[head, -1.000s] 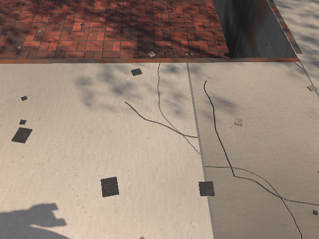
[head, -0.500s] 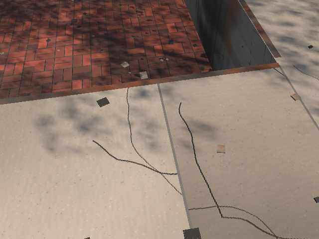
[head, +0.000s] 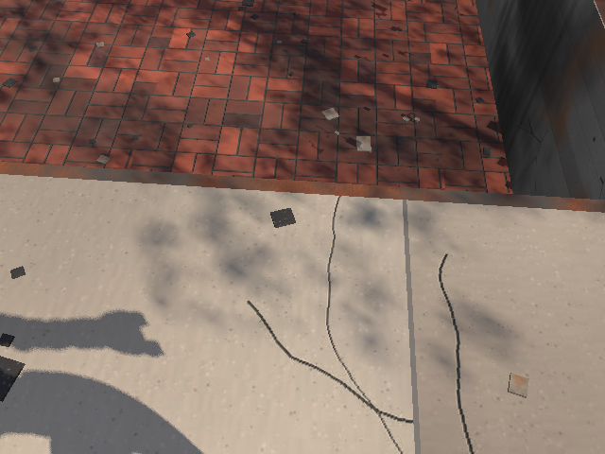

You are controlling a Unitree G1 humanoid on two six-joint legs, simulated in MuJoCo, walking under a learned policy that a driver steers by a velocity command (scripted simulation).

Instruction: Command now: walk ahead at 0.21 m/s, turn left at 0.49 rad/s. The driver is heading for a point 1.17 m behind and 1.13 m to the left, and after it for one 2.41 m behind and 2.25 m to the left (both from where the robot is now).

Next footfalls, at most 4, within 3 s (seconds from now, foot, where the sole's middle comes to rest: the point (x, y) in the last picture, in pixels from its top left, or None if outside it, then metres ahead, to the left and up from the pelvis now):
0.42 right None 0.21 -0.13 -0.76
0.84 left None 0.08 0.11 -0.76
1.32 right None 0.23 -0.05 -0.76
1.78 left None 0.17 0.37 -0.76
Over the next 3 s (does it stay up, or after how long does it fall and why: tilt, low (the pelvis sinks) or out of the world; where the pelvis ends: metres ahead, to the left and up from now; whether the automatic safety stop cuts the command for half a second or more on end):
stays up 0.41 0.80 0.01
